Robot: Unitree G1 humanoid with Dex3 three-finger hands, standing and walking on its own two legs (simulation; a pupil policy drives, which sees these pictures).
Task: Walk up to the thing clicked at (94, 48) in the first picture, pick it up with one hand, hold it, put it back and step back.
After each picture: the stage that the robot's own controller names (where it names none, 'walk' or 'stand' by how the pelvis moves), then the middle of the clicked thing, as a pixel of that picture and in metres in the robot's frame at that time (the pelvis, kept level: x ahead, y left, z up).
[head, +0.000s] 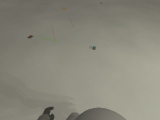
stand; (94, 47) +1.53 -0.04 -0.72
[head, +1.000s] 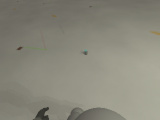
walk; (85, 52) +1.39 +0.24 -0.70
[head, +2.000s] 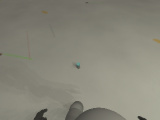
walk; (78, 65) +0.89 +0.30 -0.71
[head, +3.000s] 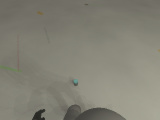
walk; (75, 82) +0.56 +0.21 -0.69
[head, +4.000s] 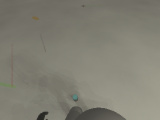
stand; (75, 98) +0.34 +0.20 -0.70
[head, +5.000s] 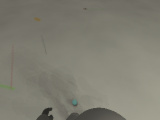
stand; (74, 103) +0.30 +0.18 -0.72
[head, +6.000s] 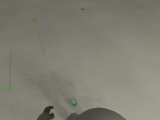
stand; (74, 102) +0.31 +0.19 -0.73
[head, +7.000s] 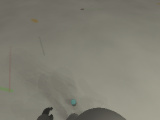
stand; (73, 102) +0.30 +0.20 -0.73
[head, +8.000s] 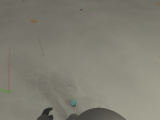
stand; (73, 103) +0.29 +0.21 -0.73
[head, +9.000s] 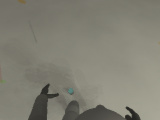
go down; (71, 91) +0.32 +0.21 -0.67
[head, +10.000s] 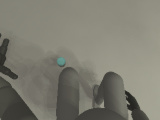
go down; (61, 62) +0.38 +0.25 -0.29
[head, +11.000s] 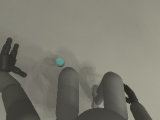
close in; (60, 62) +0.37 +0.25 -0.28
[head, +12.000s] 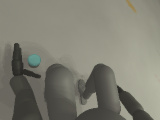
close in; (34, 61) +0.36 +0.27 -0.21
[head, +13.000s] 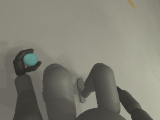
close; (31, 61) +0.35 +0.28 -0.22
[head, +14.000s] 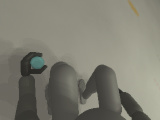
lift; (37, 63) +0.32 +0.28 -0.20
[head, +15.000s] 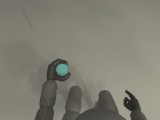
lift; (63, 72) +0.31 +0.19 +0.00
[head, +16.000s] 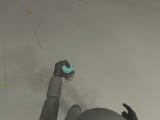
hold; (68, 72) +0.33 +0.17 +0.01
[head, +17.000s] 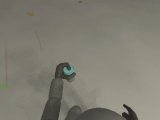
hold; (69, 73) +0.32 +0.17 +0.01
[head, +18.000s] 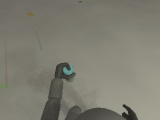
hold; (69, 73) +0.33 +0.17 +0.01
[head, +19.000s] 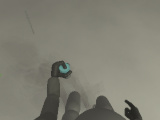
crouch; (65, 71) +0.34 +0.19 -0.05
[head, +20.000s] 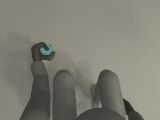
lower; (48, 53) +0.43 +0.27 -0.12
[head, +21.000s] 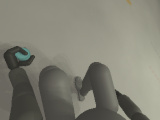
lower; (24, 57) +0.39 +0.29 -0.22
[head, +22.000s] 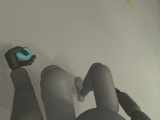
lower; (25, 57) +0.38 +0.30 -0.22
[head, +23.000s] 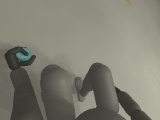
lower; (25, 57) +0.38 +0.30 -0.22
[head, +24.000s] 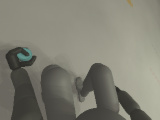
lower; (26, 57) +0.37 +0.30 -0.22
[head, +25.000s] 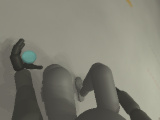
withdraw; (28, 58) +0.36 +0.28 -0.22
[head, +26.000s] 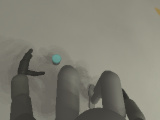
stand; (56, 60) +0.38 +0.26 -0.26
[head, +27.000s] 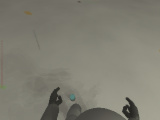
stand; (72, 97) +0.33 +0.19 -0.64
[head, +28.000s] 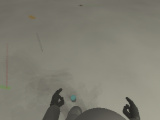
stand; (73, 98) +0.34 +0.20 -0.66
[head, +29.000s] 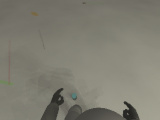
stand; (74, 96) +0.34 +0.19 -0.67
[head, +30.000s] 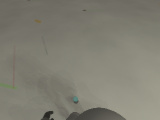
walk; (75, 100) +0.35 +0.19 -0.72
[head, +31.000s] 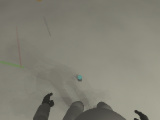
walk; (79, 78) +0.50 +0.16 -0.70
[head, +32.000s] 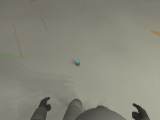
walk; (77, 63) +0.81 +0.22 -0.70
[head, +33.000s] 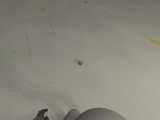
walk; (80, 62) +0.98 +0.18 -0.71
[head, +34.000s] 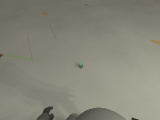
stand; (81, 65) +0.95 +0.20 -0.73
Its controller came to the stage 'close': yes
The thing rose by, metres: 0.71
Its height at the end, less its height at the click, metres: +0.00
